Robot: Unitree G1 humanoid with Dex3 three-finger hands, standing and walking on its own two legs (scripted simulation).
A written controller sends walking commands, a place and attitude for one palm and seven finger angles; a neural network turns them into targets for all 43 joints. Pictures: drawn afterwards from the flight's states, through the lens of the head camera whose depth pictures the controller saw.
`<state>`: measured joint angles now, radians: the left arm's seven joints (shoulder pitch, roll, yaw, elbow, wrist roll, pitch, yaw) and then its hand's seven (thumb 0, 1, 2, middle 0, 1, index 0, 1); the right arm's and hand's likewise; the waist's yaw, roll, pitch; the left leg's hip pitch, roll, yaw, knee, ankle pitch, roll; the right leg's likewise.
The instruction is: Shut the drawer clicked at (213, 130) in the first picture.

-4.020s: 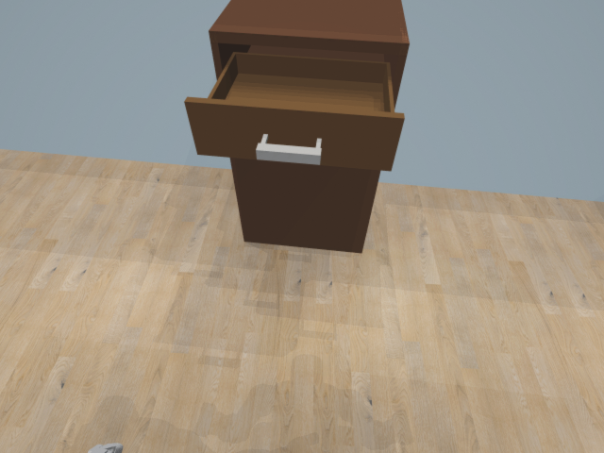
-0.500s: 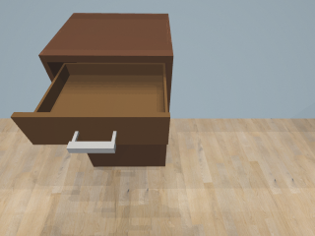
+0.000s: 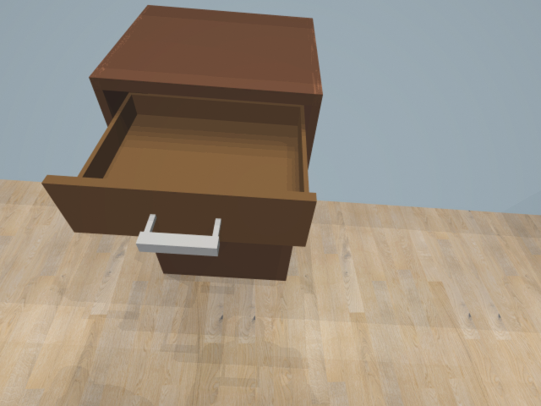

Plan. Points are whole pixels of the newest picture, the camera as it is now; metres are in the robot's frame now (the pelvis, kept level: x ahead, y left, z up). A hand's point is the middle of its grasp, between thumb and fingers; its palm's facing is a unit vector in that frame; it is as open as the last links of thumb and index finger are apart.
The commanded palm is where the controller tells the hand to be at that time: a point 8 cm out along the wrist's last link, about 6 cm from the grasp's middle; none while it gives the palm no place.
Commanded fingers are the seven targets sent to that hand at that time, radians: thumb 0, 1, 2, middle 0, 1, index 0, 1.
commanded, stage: come to a stop and stand still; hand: left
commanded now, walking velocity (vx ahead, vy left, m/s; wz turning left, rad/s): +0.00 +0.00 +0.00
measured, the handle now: (182, 233) +0.39 +0.20 -0.01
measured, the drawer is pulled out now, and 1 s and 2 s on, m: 0.29 0.29 0.29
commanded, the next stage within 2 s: look again from close up in 0.28 s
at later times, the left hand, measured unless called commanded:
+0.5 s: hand out of the picture -0.01 +0.18 -0.18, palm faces -0.02 -0.98 -0.21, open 7.4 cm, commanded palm none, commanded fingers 0.00 0.90 0.90 -0.20 -0.30 -0.20 -0.30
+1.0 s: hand out of the picture +0.03 +0.17 -0.17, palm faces -0.01 -0.98 -0.22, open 7.4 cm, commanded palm none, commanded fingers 0.00 0.90 0.90 -0.20 -0.30 -0.20 -0.30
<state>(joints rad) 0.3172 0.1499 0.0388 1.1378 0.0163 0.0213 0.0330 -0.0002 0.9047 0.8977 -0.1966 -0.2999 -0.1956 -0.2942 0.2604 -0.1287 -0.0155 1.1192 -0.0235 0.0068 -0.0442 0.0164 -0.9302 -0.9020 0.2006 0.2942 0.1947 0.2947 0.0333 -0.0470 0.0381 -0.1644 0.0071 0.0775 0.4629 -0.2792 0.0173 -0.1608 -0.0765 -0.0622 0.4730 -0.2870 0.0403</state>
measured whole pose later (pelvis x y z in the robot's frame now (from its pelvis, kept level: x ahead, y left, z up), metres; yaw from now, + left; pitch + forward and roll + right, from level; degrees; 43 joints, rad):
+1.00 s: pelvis -0.01 -0.01 +0.00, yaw -1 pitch -2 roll +0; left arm 0.23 0.18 -0.01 1.02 0.02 -0.01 0.04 0.00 0.91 0.90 -0.20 -0.30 -0.20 -0.29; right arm 0.16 -0.17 -0.01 1.07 -0.01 0.02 -0.01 0.01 -0.91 -0.90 0.20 0.29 0.19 0.29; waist 0.00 -0.01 0.06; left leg -0.19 0.03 0.09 0.50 -0.28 0.00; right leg -0.20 -0.05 -0.05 0.52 -0.29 0.02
